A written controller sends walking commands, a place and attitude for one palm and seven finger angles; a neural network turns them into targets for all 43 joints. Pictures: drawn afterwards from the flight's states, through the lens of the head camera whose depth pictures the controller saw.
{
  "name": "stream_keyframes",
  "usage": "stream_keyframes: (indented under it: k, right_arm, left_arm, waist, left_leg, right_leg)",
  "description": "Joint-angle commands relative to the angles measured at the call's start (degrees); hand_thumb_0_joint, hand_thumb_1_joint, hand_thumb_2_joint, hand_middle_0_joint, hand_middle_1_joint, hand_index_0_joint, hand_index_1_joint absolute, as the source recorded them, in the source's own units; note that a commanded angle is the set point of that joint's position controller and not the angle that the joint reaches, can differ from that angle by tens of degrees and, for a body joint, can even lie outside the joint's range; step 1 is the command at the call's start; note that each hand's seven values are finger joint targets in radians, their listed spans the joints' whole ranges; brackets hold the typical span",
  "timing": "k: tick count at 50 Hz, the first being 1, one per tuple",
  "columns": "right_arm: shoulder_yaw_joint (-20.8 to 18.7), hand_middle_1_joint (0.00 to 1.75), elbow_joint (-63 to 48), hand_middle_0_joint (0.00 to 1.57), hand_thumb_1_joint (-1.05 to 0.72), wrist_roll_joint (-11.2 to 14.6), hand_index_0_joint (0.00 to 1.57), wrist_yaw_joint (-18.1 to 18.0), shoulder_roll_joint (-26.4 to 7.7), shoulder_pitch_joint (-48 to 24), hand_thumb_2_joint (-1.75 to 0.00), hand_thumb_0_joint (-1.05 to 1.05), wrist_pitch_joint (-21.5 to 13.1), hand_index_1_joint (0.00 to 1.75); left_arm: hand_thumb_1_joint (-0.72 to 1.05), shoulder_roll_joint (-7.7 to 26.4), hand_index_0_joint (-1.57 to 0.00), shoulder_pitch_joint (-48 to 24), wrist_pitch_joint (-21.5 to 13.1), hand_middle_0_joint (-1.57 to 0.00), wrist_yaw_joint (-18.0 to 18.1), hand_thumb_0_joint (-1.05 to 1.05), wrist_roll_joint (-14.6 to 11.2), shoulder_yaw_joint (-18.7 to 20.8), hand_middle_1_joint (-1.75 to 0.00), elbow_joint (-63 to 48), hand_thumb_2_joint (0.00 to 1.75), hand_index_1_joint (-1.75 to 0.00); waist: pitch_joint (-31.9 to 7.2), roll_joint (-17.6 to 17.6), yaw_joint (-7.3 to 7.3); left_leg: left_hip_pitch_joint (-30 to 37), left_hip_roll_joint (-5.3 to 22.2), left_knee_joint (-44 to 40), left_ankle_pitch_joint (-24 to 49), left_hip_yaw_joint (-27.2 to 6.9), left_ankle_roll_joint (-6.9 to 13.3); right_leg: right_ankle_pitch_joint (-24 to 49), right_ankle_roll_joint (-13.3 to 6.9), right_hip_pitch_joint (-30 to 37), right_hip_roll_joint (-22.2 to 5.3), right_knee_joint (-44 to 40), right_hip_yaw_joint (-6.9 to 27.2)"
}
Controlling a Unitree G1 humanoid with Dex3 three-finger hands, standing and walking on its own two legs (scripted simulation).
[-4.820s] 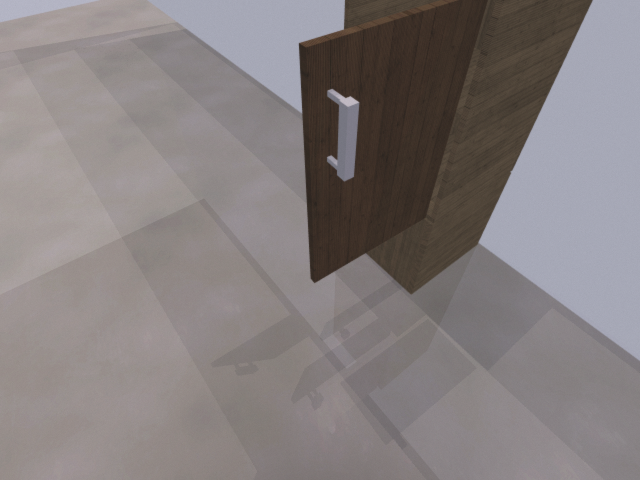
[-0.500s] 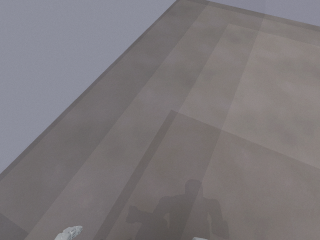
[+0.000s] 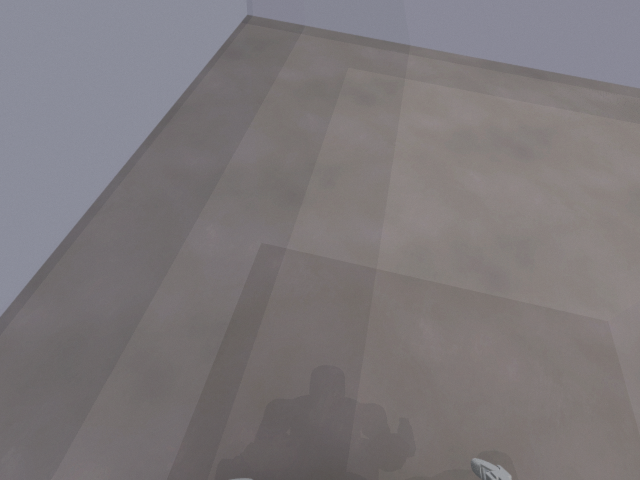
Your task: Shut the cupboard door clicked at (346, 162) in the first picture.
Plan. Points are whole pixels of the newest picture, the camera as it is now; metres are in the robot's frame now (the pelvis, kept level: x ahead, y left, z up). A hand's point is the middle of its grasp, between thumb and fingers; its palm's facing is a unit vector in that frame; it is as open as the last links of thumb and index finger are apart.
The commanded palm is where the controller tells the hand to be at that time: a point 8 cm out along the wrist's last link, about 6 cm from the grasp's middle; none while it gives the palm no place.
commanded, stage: walk around to get in front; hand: left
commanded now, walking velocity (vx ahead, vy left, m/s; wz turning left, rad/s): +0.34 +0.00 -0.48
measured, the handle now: out of the picture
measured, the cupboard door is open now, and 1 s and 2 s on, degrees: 87 87 87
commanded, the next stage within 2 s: walk to a spot facing it in 0.74 s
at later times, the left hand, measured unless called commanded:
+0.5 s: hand (296, 324) +0.38 +0.06 -0.15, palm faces -0.25 -0.95 -0.20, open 7.3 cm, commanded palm none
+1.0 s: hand (294, 314) +0.41 +0.07 -0.18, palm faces -0.12 -0.98 -0.15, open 7.4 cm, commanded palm none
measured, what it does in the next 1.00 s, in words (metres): walks ahead: right foot, then left foot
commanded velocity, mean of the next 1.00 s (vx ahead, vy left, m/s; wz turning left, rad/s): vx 0.29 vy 0.00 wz -0.03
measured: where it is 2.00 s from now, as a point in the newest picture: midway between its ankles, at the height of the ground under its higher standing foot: (374, 363)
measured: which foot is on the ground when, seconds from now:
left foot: down 0.00-0.38, up 0.40-0.90, down 0.92-1.00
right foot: up 0.00-0.36, down 0.38-0.92, up 0.94-1.00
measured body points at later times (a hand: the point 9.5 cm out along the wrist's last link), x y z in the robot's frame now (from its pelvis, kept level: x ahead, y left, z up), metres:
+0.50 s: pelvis +0.21 -0.08 +0.00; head +0.25 -0.11 +0.45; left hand +0.39 +0.11 -0.14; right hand +0.09 -0.29 -0.16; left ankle +0.14 +0.09 -0.63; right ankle +0.24 -0.15 -0.73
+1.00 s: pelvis +0.45 -0.10 -0.01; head +0.48 -0.09 +0.44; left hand +0.42 +0.12 -0.17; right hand +0.53 -0.35 -0.14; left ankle +0.53 -0.04 -0.73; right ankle +0.29 -0.17 -0.65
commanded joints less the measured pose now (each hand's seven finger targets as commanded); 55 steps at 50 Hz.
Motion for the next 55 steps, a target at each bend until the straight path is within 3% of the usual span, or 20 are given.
stream_keyframes:
  k: [1,5,13,15,17,18,19,20,21,23,26,39,43,44,45,46,47,49,52,55]
  right_arm:
    - [-2.01,0.3,1.19,0.2,-0.9,0.33,0.2,-1.63,-8.22,9.9,-0.9,0.0,-0.85,0.3]
    - [-1.87,0.3,3.56,0.2,-0.9,0.7,0.2,-1.89,-7.63,13.84,-0.9,0.0,-1.39,0.3]
    - [-1.96,0.3,7.45,0.2,-0.9,-0.19,0.2,-1.14,-8.12,18.53,-0.9,0.0,-0.19,0.3]
    - [-2.08,0.3,8.02,0.2,-0.9,-0.1,0.2,-1.09,-9.1,17.85,-0.9,0.0,0.05,0.3]
    - [-2.03,0.3,7.59,0.2,-0.9,0.56,0.2,-1.04,-10.11,14.77,-0.9,0.0,0.21,0.3]
    - [-1.62,0.3,6.52,0.2,-0.9,1.56,0.2,-0.3,-8.24,14.09,-0.9,0.0,0.05,0.3]
    - [-1.01,0.3,4.25,0.2,-0.9,2.43,0.2,-0.3,-4.3,15.67,-0.9,0.0,0.28,0.3]
    - [-1.64,0.3,3.75,0.2,-0.9,2.21,0.2,-0.31,-6.5,10.7,-0.9,0.0,0.67,0.3]
    - [-1.98,0.3,4.33,0.2,-0.9,2.21,0.2,-0.18,-5.74,8.69,-0.9,0.0,0.63,0.3]
    - [-1.98,0.3,6.12,0.2,-0.9,1.25,0.2,-0.4,-4.47,9.84,-0.9,0.0,1.57,0.3]
    - [-1.61,0.3,8.69,0.2,-0.9,0.61,0.2,0.0,-1.99,14.42,-0.9,0.0,2.76,0.3]
    - [-1.56,0.3,2.86,0.2,-0.9,1.29,0.2,1.86,-1.96,-8.56,-0.9,0.0,1.33,0.3]
    - [-1.58,0.3,6.53,0.2,-0.9,0.96,0.2,0.68,-3.13,0.57,-0.9,0.0,0.84,0.3]
    - [-2.08,0.3,8.92,0.2,-0.9,0.74,0.2,0.29,-5.25,8.3,-0.9,0.0,0.72,0.3]
    - [-2.92,0.3,10.25,0.2,-0.9,0.02,0.2,-0.36,-10.12,15.29,-0.9,0.0,0.43,0.3]
    - [-3.42,0.3,10.79,0.2,-0.9,0.54,0.2,-0.97,-13.23,19.83,-0.9,0.0,0.6,0.3]
    - [-3.17,0.3,10.76,0.2,-0.9,1.4,0.2,-1.29,-13.02,17.4,-0.9,0.0,1.44,0.3]
    - [-2.58,0.3,8.44,0.2,-0.9,1.48,0.2,-1.77,-10.06,10.07,-0.9,0.0,0.93,0.3]
    - [-1.68,0.3,7.2,0.2,-0.9,1.43,0.2,-2.05,-7.56,6.24,-0.9,0.0,0.59,0.3]
    - [-2.38,0.3,6.08,0.2,-0.9,1.48,0.2,-1.77,-9.21,4.31,-0.9,0.0,1.44,0.3]
  left_arm:
    - [0.9,1.78,-0.2,-7.07,-2.19,-0.2,-1.28,0.0,0.56,0.41,-0.3,-7.98,0.9,-0.3]
    - [0.9,-0.46,-0.2,-7.57,-1.26,-0.2,-1.46,0.0,0.32,-0.45,-0.3,-8.0,0.9,-0.3]
    - [0.9,-0.79,-0.2,-19.56,-1.39,-0.2,-1.38,0.0,0.14,-1.28,-0.3,-11.33,0.9,-0.3]
    - [0.9,0.56,-0.2,-15.68,-1.76,-0.2,-1.02,0.0,0.09,-0.91,-0.3,-10.4,0.9,-0.3]
    - [0.9,3.44,-0.2,-1.09,-2.84,-0.2,-0.32,0.0,0.29,0.18,-0.3,-5.85,0.9,-0.3]
    - [0.9,9.44,-0.2,8.53,-3.48,-0.2,0.5,0.0,0.61,1.83,-0.3,-2.95,0.9,-0.3]
    - [0.9,14.99,-0.2,12.81,-3.8,-0.2,1.56,0.0,-0.2,2.97,-0.3,-2.14,0.9,-0.3]
    - [0.9,15.23,-0.2,8.68,-3.25,-0.2,2.31,0.0,-1.52,2.9,-0.3,-2.91,0.9,-0.3]
    - [0.9,11.85,-0.2,2.84,-3.24,-0.2,2.45,0.0,-1.66,1.83,-0.3,-3.98,0.9,-0.3]
    - [0.9,6.53,-0.2,-3.67,-3.91,-0.2,2.37,0.0,-1.41,-0.1,-0.3,-5.43,0.9,-0.3]
    - [0.9,3.52,-0.2,-4.38,-5.26,-0.2,2.39,0.0,-0.83,-0.83,-0.3,-4.2,0.9,-0.3]
    - [0.9,3.18,-0.2,8.64,-6.95,-0.2,2.95,0.0,-0.49,-1.94,-0.3,4.11,0.9,-0.3]
    - [0.9,4.68,-0.2,6.67,-6.89,-0.2,3.38,0.0,-0.72,-1.98,-0.3,4.64,0.9,-0.3]
    - [0.9,4.39,-0.2,6.25,-6.73,-0.2,3.54,0.0,-0.82,-2.12,-0.3,4.58,0.9,-0.3]
    - [0.9,3.0,-0.2,8.52,-6.49,-0.2,3.49,0.0,-1.53,-2.34,-0.3,3.63,0.9,-0.3]
    - [0.9,0.11,-0.2,9.38,-6.73,-0.2,3.33,0.0,-2.3,-3.45,-0.3,2.2,0.9,-0.3]
    - [0.9,1.98,-0.2,5.8,-6.21,-0.2,3.99,0.0,-1.62,-2.87,-0.3,0.9,0.9,-0.3]
    - [0.9,0.22,-0.2,0.03,-4.89,-0.2,3.77,0.0,-0.78,-2.63,-0.3,-1.15,0.9,-0.3]
    - [0.9,-1.38,-0.2,2.46,-2.45,-0.2,3.05,0.0,-0.39,-2.03,-0.3,-0.73,0.9,-0.3]
    - [0.9,-0.78,-0.2,2.39,-0.9,-0.2,3.04,0.0,-0.54,-1.24,-0.3,-1.93,0.9,-0.3]
  waist:
    - [1.37,12.65,-3.05]
    - [-3.37,12.43,-2.61]
    - [3.25,10.26,-5.13]
    - [0.81,9.61,-2.63]
    - [-6.88,6.62,4.52]
    - [-13.79,-3.11,8.85]
    - [-19.95,-15.12,8.1]
    - [-14.54,-7.82,6.77]
    - [-7.53,-2.69,4.12]
    - [-3.42,-2.12,-0.8]
    - [-3.32,-1.05,-4.1]
    - [1.89,-2.07,0.81]
    - [-1.61,-1.39,-4.85]
    - [-5.85,0.77,-7.77]
    - [-13.21,8.77,-9.25]
    - [-18.5,16.75,-9.12]
    - [-15.54,10.46,-7.64]
    - [-2.95,9.01,-4.88]
    - [-4.43,8.43,-1.05]
    - [-8.39,9.12,0.12]
  left_leg:
    - [11.75,16.88,-22.77,6.57,-13.98,2.56]
    - [18.45,13.92,-19.57,24.79,-2.44,2.02]
    - [16.23,16.2,-20.82,24.18,2.98,3.46]
    - [16.95,16.67,-14.77,36.89,4.83,3.1]
    - [11.73,13.22,3.59,44.04,7.31,0.36]
    - [-1.51,8.31,20.54,26.73,9.47,-1.86]
    - [-17.27,-1.82,41.51,-17.65,4.09,-4.75]
    - [-20.95,1.62,45.29,-15.44,-5.84,-3.03]
    - [-21.1,4.93,44.0,-8.35,-6.27,-2.94]
    - [-14.23,6.73,37.56,-2.46,-7.01,-3.77]
    - [-9.08,5.89,27.79,0.27,-5.27,-4.33]
    - [-17.84,1.48,6.05,4.25,-2.66,-2.88]
    - [-0.12,-4.89,-2.85,6.78,1.84,-0.02]
    - [12.22,-3.12,-5.61,15.87,-0.66,1.4]
    - [27.18,8.56,-2.93,31.97,-15.48,7.37]
    - [35.47,21.8,-6.53,54.52,-32.21,16.15]
    - [28.26,22.17,-8.94,54.35,-30.53,17.69]
    - [11.57,18.53,-13.75,42.25,-26.99,14.28]
    - [4.65,11.68,-14.71,43.29,-17.68,9.15]
    - [2.9,9.17,-15.09,33.19,-16.32,8.11]
  right_leg:
    - [9.94,0.97,-19.47,-6.09,11.15,-0.45]
    - [14.31,1.38,-20.36,-5.35,5.3,-3.02]
    - [15.25,-0.77,-12.09,-4.31,-19.65,-8.81]
    - [12.56,-2.57,-4.39,-1.91,-22.3,-10.41]
    - [14.38,-4.72,16.97,0.78,-28.73,-10.93]
    - [11.04,-7.77,33.68,-9.09,-32.26,1.08]
    - [15.79,-14.6,41.85,-25.7,-41.28,31.73]
    - [12.51,-14.27,35.15,-25.44,-45.76,29.84]
    - [9.62,-13.13,26.49,-23.33,-47.45,22.76]
    - [14.11,-9.29,11.84,-18.17,-49.49,12.39]
    - [20.93,-8.76,7.32,-13.96,-50.73,4.41]
    - [45.08,-8.55,25.44,-15.44,-47.99,3.49]
    - [66.88,-5.11,22.97,-12.86,-34.38,-3.36]
    - [61.87,-2.71,17.22,-11.35,-24.17,-4.9]
    - [40.61,0.55,3.83,-5.86,-9.88,-8.66]
    - [-4.51,1.58,-6.43,0.64,8.59,-7.52]
    - [-7.31,0.71,-7.25,-1.43,13.44,-1.55]
    - [-2.35,2.73,-12.16,-4.75,13.08,-0.93]
    - [3.43,4.33,-5.77,-5.18,4.94,-1.66]
    - [6.01,4.97,-3.39,-4.05,0.07,-2.57]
